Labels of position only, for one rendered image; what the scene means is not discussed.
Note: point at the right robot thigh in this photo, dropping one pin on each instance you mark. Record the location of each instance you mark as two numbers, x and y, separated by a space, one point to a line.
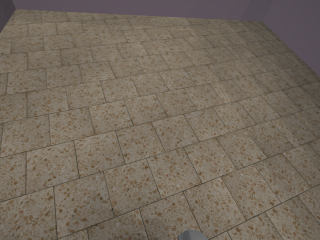
191 235

